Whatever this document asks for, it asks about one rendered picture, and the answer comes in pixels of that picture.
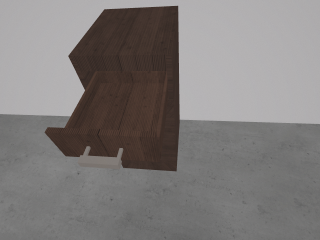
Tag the handle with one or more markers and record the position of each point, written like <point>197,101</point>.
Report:
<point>86,160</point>

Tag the drawer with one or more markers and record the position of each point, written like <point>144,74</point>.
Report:
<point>118,109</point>

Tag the cabinet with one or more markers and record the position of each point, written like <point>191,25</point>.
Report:
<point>137,39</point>

